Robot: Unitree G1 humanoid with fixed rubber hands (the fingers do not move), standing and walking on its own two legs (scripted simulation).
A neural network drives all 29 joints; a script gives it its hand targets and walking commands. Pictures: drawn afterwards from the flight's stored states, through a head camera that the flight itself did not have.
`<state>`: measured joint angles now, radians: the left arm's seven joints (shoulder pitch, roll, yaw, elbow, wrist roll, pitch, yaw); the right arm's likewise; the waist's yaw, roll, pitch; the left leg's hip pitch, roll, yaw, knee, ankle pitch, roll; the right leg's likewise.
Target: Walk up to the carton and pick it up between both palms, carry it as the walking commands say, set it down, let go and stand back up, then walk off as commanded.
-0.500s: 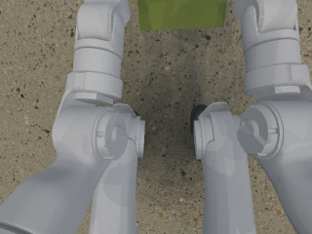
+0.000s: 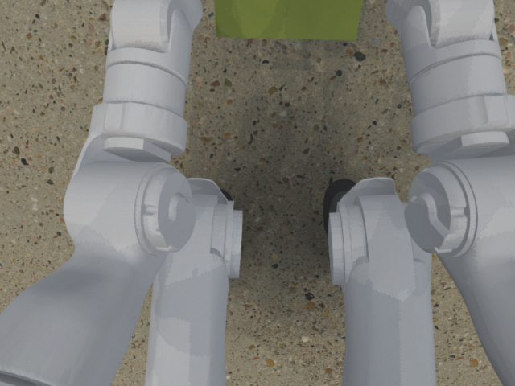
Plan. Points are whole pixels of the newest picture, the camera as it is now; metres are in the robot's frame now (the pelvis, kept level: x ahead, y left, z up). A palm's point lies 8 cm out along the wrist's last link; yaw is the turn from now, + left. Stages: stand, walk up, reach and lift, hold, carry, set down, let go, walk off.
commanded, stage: set down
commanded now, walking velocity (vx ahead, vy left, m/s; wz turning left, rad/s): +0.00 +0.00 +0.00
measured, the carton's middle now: out of the picture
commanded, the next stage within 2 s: none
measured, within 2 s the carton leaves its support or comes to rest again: neither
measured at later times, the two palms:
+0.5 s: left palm out of the picture +0.57 +0.10 -0.18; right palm out of the picture +0.57 -0.14 -0.19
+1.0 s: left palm out of the picture +0.58 +0.11 -0.19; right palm out of the picture +0.57 -0.14 -0.19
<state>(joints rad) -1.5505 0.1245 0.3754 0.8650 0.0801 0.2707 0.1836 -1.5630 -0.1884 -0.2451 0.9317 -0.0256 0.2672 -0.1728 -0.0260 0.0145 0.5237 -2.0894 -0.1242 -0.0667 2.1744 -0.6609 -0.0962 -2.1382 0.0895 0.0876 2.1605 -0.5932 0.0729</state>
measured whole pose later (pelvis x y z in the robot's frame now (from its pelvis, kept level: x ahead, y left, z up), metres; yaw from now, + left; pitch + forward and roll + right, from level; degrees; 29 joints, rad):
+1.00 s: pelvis +0.02 +0.01 -0.01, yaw +1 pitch +38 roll +0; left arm -1.50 0.12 0.41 0.90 0.08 0.18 0.12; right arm -1.52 -0.17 -0.35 0.92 -0.15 0.23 -0.02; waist -0.04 0.05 0.41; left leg -2.18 -0.16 -0.06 2.22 -0.71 -0.08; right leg -2.20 0.06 0.09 2.21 -0.67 0.09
